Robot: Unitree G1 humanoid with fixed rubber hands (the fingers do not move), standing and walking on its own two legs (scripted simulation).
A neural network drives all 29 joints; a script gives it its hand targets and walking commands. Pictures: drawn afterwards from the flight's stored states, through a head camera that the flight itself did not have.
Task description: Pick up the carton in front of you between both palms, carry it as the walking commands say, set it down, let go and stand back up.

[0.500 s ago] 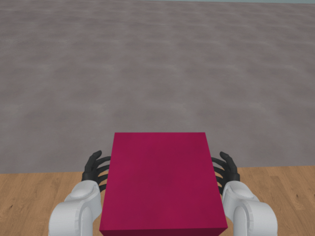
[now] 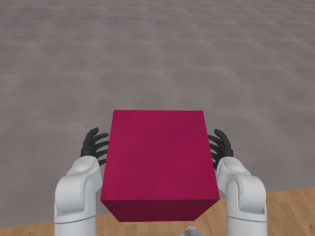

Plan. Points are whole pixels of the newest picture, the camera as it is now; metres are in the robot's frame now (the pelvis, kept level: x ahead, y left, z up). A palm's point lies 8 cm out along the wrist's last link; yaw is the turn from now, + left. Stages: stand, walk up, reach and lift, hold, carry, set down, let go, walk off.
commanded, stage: carry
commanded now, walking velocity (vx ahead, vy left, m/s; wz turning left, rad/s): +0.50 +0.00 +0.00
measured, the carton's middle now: (157, 170) +0.29 -0.01 +0.03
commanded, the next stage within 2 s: none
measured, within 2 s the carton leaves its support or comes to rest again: neither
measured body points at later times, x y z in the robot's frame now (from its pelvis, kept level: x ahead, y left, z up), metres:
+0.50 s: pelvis +0.32 -0.04 -0.01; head +0.39 -0.05 +0.44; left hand +0.66 +0.13 +0.06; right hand +0.67 -0.18 +0.06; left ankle +0.40 +0.10 -0.70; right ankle +0.27 -0.10 -0.74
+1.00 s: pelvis +0.68 +0.07 -0.16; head +0.74 +0.08 +0.28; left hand +1.02 +0.20 -0.12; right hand +1.00 -0.11 -0.11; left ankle +0.69 +0.09 -0.87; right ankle +0.66 -0.08 -0.76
